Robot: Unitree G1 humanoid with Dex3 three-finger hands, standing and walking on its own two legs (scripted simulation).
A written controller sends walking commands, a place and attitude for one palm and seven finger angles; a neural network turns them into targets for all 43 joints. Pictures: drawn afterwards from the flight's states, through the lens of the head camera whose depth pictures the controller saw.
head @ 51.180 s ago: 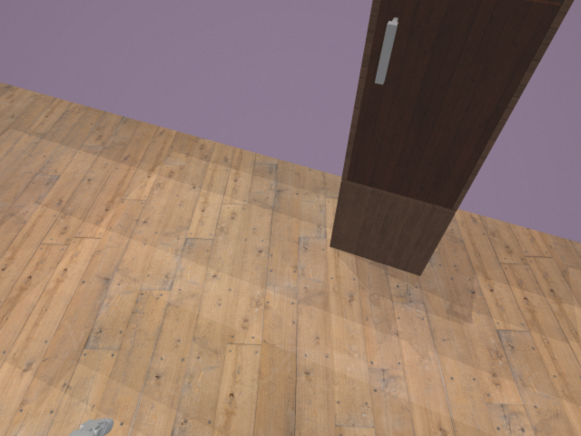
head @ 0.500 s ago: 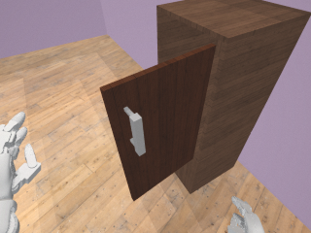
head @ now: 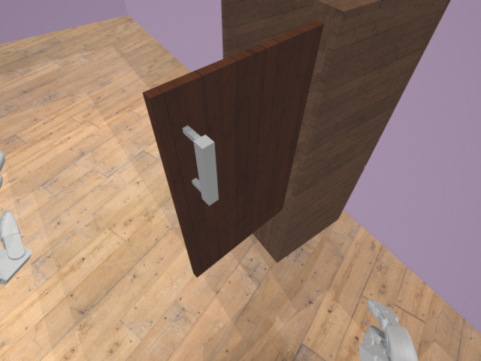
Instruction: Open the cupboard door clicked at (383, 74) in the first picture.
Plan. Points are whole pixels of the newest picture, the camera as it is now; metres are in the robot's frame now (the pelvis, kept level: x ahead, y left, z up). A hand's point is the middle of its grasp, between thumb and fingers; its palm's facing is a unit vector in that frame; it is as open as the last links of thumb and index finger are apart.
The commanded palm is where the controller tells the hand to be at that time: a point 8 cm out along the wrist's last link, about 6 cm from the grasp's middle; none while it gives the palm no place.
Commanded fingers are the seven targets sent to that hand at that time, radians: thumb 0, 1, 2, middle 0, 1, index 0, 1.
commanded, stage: step back with the hand held close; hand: left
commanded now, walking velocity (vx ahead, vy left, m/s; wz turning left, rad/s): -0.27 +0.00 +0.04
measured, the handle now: (200, 166) +0.39 +0.10 +0.12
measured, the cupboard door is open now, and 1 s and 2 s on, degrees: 96 96 96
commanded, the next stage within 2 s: stop stepping back and stand still in 0.70 s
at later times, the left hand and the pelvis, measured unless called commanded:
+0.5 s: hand (25, 299) +0.15 +0.23 +0.17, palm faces +0.41 -0.78 -0.47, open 7.4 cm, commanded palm +0.08 +0.27 +0.19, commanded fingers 0.00 0.90 0.90 -0.20 -0.30 -0.20 -0.30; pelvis -0.07 -0.02 +0.01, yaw -1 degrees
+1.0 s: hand out of the picture -0.02 +0.24 +0.17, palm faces +0.44 -0.74 -0.51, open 7.4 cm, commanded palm -0.07 +0.27 +0.19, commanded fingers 0.00 0.90 0.90 -0.20 -0.30 -0.20 -0.30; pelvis -0.20 -0.04 +0.01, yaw +2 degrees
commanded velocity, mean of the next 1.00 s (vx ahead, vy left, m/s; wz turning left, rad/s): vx -0.21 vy -0.01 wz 0.03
